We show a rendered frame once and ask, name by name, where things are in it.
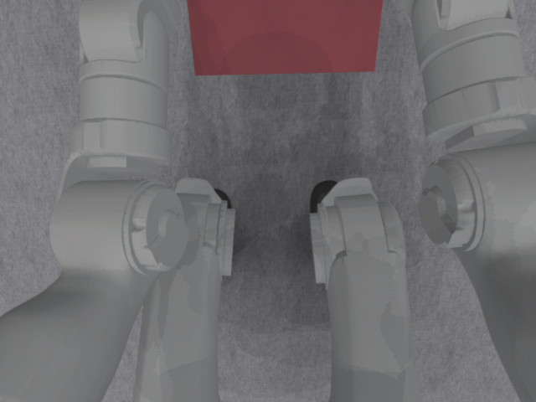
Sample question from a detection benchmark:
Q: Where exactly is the right robot forearm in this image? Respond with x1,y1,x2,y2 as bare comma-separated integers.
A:
395,0,536,150

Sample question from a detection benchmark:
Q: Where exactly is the robot left upper arm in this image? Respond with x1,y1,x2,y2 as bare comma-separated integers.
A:
0,179,188,402

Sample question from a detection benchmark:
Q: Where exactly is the carton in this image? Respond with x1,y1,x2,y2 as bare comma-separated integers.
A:
187,0,383,75

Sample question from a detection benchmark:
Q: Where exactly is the left robot forearm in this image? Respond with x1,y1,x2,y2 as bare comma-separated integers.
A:
49,0,182,242

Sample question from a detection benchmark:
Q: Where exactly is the left robot foot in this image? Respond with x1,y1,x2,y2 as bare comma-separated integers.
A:
214,189,231,209

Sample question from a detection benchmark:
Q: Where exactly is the robot left shin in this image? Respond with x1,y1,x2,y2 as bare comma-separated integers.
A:
175,178,222,204

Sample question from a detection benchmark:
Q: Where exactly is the robot right upper arm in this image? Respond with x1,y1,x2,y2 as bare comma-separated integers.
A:
418,142,536,402

